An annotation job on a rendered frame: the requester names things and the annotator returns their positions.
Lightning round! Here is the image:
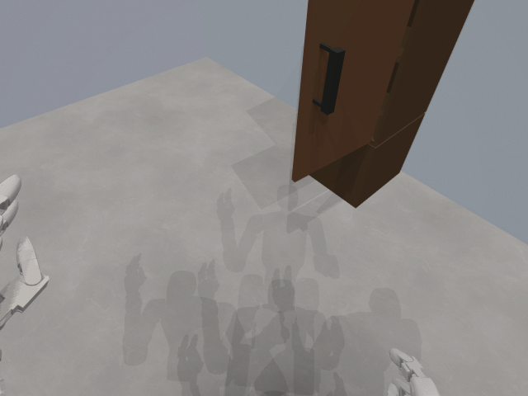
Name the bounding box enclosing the cupboard door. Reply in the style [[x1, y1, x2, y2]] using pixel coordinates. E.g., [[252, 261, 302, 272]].
[[291, 0, 415, 182]]

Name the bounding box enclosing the robot left hand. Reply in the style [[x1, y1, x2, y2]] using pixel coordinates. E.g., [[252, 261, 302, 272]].
[[0, 174, 49, 330]]

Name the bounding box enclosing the robot right hand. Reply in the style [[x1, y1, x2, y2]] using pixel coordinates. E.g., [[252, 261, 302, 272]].
[[387, 348, 440, 396]]

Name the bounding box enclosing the handle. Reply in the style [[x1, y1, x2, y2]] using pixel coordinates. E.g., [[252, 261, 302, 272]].
[[313, 43, 346, 115]]

